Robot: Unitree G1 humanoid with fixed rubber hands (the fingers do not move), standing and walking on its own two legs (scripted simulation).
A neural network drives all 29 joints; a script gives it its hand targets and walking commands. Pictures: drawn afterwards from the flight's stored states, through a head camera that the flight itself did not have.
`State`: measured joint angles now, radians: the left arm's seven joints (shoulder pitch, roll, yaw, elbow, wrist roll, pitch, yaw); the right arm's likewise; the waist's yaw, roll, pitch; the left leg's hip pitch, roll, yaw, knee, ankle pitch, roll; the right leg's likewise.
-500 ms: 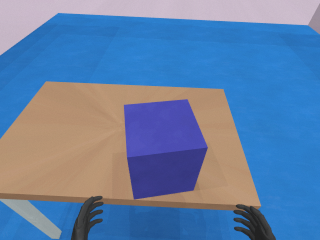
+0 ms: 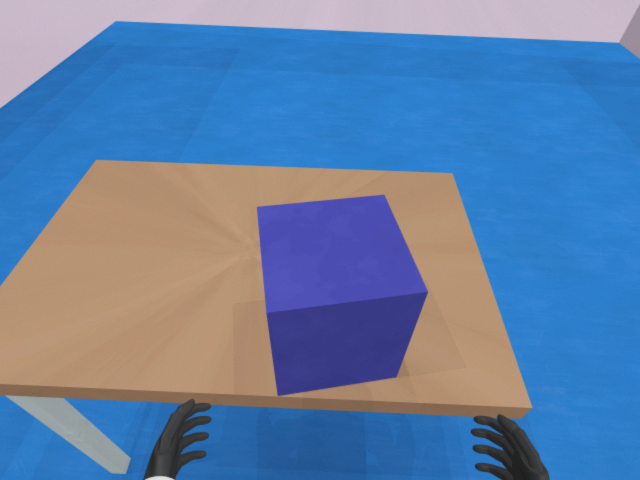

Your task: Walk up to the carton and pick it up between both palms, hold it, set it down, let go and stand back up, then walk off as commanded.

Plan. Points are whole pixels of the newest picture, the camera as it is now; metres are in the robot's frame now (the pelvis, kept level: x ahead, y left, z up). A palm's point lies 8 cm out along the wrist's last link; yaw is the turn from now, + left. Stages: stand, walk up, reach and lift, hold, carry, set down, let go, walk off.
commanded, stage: set down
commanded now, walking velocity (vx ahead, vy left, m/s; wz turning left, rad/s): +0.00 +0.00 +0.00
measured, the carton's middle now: (330, 296) +0.38 +0.03 -0.01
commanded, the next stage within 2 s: let go in 1.38 s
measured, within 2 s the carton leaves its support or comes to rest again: neither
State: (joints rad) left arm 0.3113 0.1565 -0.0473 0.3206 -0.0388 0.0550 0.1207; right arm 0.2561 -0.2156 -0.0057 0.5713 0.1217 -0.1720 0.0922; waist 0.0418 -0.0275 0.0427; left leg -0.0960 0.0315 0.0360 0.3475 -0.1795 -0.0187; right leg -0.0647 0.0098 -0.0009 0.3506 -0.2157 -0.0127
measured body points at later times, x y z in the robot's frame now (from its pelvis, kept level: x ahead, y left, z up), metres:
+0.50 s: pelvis +0.01 +0.00 +0.00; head +0.01 +0.01 +0.45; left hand +0.17 +0.24 -0.08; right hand +0.16 -0.22 -0.09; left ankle +0.01 +0.13 -0.75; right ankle -0.01 -0.11 -0.75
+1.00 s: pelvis +0.01 +0.00 +0.00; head +0.01 +0.01 +0.45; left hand +0.17 +0.23 -0.10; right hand +0.15 -0.22 -0.10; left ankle +0.01 +0.13 -0.75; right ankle -0.01 -0.11 -0.75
